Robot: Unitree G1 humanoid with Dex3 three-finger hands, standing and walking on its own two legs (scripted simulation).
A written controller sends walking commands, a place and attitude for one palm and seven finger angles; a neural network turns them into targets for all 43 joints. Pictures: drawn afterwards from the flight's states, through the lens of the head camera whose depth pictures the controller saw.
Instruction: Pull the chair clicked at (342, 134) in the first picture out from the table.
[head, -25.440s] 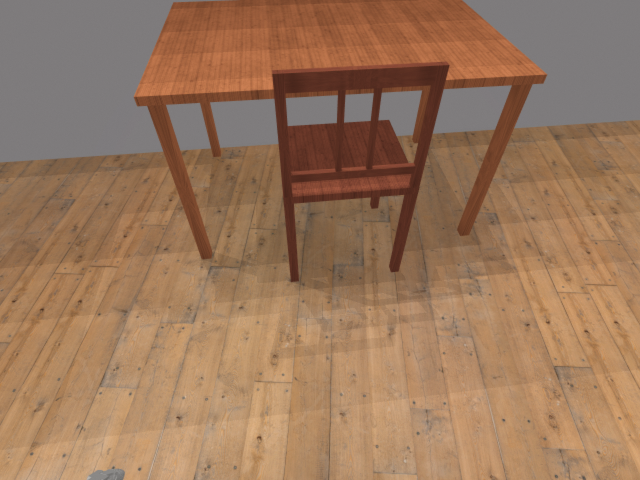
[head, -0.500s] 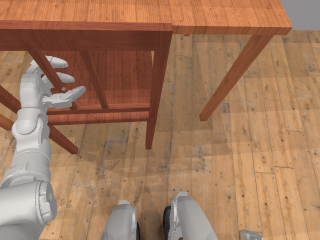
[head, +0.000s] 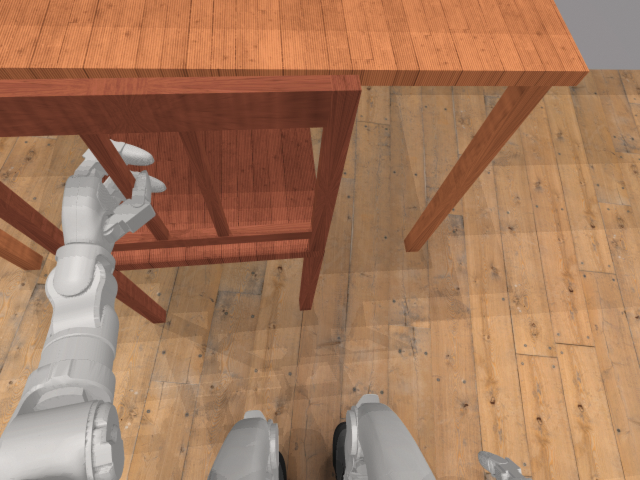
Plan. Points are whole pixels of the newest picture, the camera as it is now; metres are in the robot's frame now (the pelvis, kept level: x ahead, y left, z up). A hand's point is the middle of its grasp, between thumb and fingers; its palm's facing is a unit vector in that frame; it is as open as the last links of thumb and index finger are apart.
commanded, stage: hook a spindle and tug to test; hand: left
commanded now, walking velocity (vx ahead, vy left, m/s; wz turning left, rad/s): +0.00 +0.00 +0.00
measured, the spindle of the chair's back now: (134, 194) +0.47 +0.23 -0.01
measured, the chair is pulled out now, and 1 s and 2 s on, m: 0.01 0.06 0.17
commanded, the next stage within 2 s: step backward, pulling the chair out in 0.30 s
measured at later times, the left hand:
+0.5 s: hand (146, 213) +0.43 +0.20 +0.02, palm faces +0.10 -0.98 -0.15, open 5.0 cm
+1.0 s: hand (172, 232) +0.39 +0.16 +0.03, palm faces +0.09 -0.98 -0.16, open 4.8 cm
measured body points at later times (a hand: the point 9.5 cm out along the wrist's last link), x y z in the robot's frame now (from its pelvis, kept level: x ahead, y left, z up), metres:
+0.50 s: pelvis +0.00 +0.00 +0.02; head +0.14 +0.01 +0.45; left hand +0.41 +0.25 +0.03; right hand +0.10 -0.26 -0.10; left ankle -0.02 +0.07 -0.63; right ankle +0.04 -0.12 -0.63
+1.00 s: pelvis +0.01 +0.00 +0.09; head +0.12 +0.00 +0.53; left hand +0.39 +0.22 +0.04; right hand +0.05 -0.27 -0.04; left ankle -0.02 +0.07 -0.63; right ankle +0.04 -0.12 -0.63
